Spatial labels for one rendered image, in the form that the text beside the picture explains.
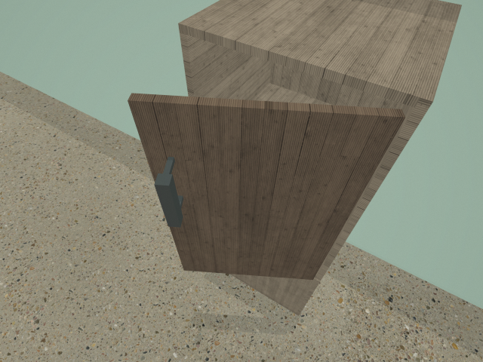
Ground handle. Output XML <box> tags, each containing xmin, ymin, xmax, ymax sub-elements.
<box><xmin>154</xmin><ymin>157</ymin><xmax>183</xmax><ymax>227</ymax></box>

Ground cupboard door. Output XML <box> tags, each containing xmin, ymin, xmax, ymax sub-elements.
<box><xmin>128</xmin><ymin>93</ymin><xmax>405</xmax><ymax>280</ymax></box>

